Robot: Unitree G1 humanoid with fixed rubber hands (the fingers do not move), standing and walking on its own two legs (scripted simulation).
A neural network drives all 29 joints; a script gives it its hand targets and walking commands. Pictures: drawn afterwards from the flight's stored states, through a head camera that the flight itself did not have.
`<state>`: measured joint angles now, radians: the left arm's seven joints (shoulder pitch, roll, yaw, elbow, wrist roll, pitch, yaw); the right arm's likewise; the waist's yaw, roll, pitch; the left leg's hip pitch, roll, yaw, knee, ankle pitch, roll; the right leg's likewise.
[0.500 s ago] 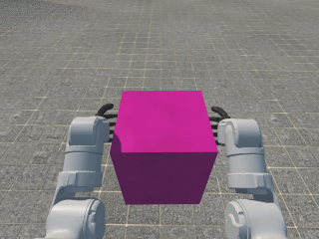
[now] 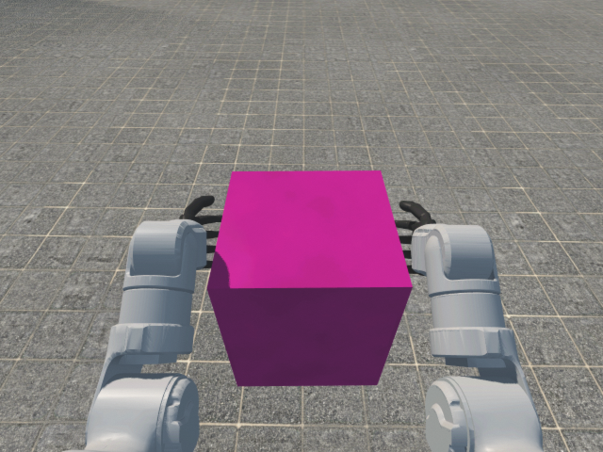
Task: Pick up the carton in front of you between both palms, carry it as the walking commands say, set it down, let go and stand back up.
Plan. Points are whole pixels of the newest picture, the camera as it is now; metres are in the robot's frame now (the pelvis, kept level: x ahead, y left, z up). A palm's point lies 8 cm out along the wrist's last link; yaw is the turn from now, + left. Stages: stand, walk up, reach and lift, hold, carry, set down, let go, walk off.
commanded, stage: carry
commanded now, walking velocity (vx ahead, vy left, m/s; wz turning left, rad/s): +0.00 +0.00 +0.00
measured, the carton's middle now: (306, 281) +0.36 +0.00 +0.05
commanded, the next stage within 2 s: none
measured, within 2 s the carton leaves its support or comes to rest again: neither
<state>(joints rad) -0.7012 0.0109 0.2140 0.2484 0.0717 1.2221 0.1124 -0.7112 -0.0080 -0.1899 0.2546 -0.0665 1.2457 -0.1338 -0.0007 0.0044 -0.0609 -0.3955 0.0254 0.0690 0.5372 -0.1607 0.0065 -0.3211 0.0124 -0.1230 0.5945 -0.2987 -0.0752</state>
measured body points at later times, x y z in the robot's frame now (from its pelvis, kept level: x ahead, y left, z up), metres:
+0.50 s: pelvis +0.00 +0.00 +0.00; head -0.01 -0.01 +0.45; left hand +0.36 +0.15 +0.12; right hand +0.36 -0.15 +0.12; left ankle +0.07 +0.12 -0.73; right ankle +0.01 -0.07 -0.73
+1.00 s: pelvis +0.12 +0.05 +0.01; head +0.13 +0.06 +0.46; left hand +0.49 +0.21 +0.11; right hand +0.49 -0.09 +0.10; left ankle +0.08 +0.12 -0.73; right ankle +0.13 -0.07 -0.65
